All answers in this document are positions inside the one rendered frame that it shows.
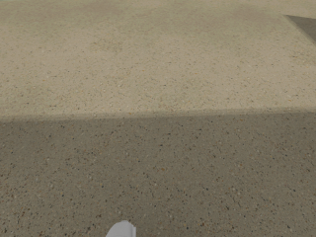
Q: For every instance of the left robot thigh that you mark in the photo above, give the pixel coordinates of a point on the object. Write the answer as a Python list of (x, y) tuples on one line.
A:
[(122, 229)]

